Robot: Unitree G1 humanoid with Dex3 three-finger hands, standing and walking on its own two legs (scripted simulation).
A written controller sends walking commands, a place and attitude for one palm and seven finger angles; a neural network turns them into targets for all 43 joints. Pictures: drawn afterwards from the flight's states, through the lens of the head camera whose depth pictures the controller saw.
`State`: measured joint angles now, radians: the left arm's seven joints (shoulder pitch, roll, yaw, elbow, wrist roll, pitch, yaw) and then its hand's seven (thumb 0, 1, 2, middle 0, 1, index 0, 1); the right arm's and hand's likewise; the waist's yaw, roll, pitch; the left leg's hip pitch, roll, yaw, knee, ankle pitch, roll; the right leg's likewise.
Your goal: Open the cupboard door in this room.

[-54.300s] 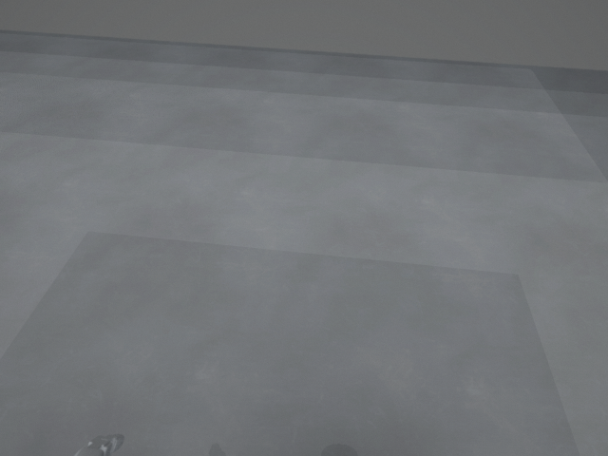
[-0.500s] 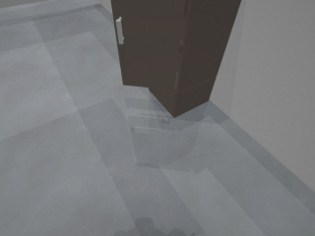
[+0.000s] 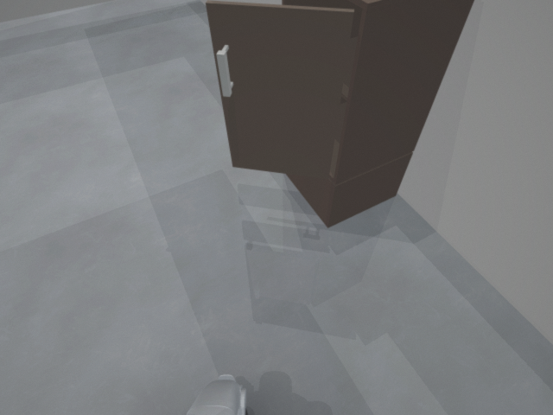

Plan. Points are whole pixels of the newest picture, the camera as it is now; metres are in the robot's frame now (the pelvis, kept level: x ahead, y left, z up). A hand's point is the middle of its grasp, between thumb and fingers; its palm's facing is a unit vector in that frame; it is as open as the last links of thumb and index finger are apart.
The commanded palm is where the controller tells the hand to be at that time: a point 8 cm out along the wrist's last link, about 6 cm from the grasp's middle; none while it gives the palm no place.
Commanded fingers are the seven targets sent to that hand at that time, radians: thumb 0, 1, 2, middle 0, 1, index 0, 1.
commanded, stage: take the last steps up to it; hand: left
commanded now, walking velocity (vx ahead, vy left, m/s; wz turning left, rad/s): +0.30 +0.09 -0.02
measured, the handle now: (226, 71) +0.98 +0.23 -0.04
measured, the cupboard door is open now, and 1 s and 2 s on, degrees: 51 51 51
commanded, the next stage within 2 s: come to a stop and stand still in 0.92 s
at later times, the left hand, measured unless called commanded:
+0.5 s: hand (157, 317) +0.29 +0.26 -0.16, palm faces -0.04 -0.98 -0.20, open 7.4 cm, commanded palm none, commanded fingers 0.00 0.90 0.90 -0.20 -0.30 -0.20 -0.30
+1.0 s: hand (188, 274) +0.40 +0.23 -0.18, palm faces -0.01 -0.98 -0.20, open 7.1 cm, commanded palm none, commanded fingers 0.00 0.90 0.90 -0.20 -0.30 -0.20 -0.30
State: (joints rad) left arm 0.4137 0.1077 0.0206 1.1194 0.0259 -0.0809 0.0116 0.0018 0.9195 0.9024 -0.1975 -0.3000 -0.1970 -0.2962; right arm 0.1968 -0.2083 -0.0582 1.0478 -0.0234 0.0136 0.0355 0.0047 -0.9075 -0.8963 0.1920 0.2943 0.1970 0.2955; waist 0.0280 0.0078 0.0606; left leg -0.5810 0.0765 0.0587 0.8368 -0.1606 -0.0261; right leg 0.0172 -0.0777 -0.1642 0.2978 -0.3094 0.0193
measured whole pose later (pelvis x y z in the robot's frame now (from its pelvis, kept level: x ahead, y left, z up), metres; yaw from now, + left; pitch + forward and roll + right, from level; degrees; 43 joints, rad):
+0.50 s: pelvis +0.18 +0.08 +0.00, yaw -4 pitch +0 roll +1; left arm 0.14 0.19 0.07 0.99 0.03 -0.01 -0.01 0.00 0.91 0.90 -0.19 -0.30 -0.19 -0.30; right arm 0.33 -0.18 -0.04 1.06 -0.03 -0.06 -0.02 -0.01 -0.93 -0.90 0.20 0.29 0.20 0.30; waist -0.01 -0.03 0.02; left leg -0.12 -0.05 0.20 0.30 -0.20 0.10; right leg -0.59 -0.12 -0.04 0.97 -0.16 0.00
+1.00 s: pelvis +0.35 +0.05 -0.01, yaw -3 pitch +0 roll -1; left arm 0.23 0.19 0.06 1.05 0.02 -0.06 0.02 -0.03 0.95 0.90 -0.20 -0.30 -0.20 -0.30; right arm 0.23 -0.16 -0.05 1.07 -0.03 -0.01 0.00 0.01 -0.93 -0.90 0.20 0.29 0.20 0.30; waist -0.01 -0.01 0.07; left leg -0.46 0.08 0.07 0.75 -0.30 -0.03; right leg -0.13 -0.04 -0.16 0.44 -0.30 0.00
